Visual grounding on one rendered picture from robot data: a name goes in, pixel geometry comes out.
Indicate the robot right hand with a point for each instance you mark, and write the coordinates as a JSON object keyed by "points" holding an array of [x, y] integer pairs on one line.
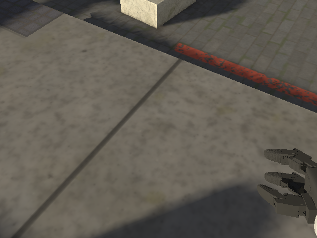
{"points": [[303, 201]]}

